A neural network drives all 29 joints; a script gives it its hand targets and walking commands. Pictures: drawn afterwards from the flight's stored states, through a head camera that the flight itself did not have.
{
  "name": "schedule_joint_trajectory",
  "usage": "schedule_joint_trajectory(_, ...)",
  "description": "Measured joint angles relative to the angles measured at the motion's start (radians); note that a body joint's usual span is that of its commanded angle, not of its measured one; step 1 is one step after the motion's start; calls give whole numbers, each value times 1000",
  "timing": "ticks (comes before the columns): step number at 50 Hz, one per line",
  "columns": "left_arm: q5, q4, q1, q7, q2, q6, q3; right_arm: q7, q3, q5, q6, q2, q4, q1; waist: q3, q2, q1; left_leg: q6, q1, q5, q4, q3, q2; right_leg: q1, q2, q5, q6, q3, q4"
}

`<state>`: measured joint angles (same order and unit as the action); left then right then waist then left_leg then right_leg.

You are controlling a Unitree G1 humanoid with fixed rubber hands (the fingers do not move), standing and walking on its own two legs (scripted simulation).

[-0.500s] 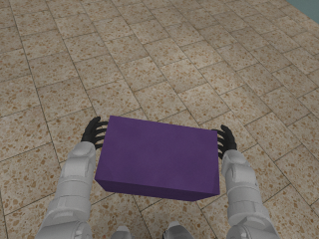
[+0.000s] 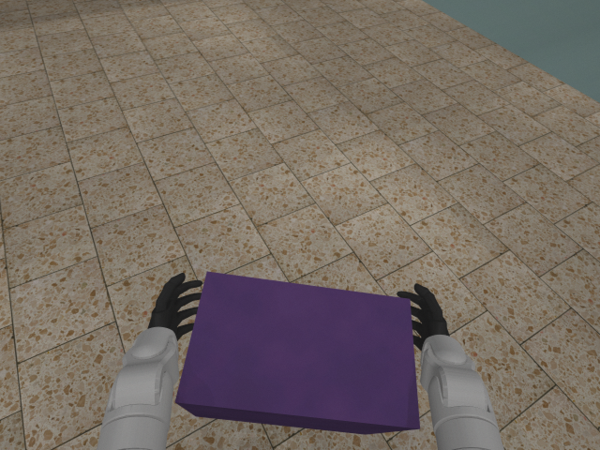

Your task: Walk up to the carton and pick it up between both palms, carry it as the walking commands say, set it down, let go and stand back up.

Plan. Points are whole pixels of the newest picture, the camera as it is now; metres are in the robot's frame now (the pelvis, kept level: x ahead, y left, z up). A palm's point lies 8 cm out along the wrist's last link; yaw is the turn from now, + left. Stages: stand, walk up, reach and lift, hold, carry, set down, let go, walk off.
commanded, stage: reach and lift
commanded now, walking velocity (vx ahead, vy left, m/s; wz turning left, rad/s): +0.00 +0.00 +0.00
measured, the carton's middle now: (295, 362) +0.28 -0.02 -0.10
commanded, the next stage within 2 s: hold in 1.90 s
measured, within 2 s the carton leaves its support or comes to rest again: neither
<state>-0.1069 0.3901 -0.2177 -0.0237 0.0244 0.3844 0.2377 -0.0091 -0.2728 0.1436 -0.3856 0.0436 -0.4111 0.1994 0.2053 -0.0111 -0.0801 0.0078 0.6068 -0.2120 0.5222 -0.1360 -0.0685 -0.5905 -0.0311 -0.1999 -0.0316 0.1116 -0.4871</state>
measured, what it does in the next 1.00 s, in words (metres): stands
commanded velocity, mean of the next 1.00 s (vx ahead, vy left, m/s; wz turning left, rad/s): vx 0.00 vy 0.00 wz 0.00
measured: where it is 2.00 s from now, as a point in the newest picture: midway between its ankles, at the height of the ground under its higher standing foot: outside the picture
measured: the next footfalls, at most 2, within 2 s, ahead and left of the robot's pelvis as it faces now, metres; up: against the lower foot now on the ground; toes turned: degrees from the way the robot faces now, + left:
none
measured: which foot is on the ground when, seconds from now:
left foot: down 0.00-1.00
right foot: down 0.00-1.00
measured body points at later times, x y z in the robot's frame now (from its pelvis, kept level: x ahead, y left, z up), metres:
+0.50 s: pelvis -0.02 +0.00 +0.01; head -0.05 +0.01 +0.46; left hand +0.33 +0.16 +0.04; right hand +0.28 -0.22 +0.04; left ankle +0.01 +0.11 -0.73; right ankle +0.01 -0.14 -0.73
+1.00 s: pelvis -0.01 -0.01 +0.02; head -0.06 -0.01 +0.46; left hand +0.31 +0.17 +0.06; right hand +0.29 -0.21 +0.06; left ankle +0.01 +0.11 -0.73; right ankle +0.01 -0.14 -0.73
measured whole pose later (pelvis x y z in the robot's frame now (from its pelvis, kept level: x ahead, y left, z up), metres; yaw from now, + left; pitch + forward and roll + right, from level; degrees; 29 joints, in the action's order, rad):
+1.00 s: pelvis -0.01 -0.01 +0.02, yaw -1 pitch -6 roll +0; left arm -0.25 0.37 -0.32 -0.08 0.05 0.67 0.31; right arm 0.01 -0.29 0.26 -0.73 0.06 -0.36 0.31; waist 0.05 0.01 0.00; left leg 0.00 0.04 -0.16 0.30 -0.11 -0.04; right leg -0.06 -0.03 -0.15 -0.01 0.12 -0.31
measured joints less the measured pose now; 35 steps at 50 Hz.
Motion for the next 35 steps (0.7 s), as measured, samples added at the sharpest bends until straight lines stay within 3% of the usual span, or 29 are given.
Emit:
schedule_joint_trajectory(4,-27,48,-50,-17,7,30,24,-7,-14,12,-48,1,4,10,2,0,3,-1,-67,9,-16,5,5,64,-3,10,2,5,13)
schedule_joint_trajectory(11,-100,158,-150,-32,10,83,76,6,-77,69,-118,6,-87,99,-29,30,15,-2,-186,-2,-3,24,12,171,-11,0,5,20,-13)
schedule_joint_trajectory(19,-88,232,-245,-19,-33,131,73,-24,-78,51,-173,-11,-156,194,-80,48,27,-3,-247,-10,13,30,12,232,-9,-7,3,18,-29)
schedule_joint_trajectory(26,-42,204,-213,8,-39,164,14,-20,-33,48,-246,-35,-93,172,-79,14,4,8,-328,13,-61,19,4,325,9,16,-3,6,60)
schedule_joint_trajectory(30,-50,161,-177,10,-13,196,11,7,-41,92,-279,-27,-43,131,-76,14,-17,12,-398,29,-121,14,2,395,19,25,-4,1,114)
schedule_joint_trajectory(35,-88,73,-101,-8,26,232,10,12,-13,74,-323,-30,45,51,-68,26,-3,10,-489,37,-187,32,16,473,13,39,4,21,172)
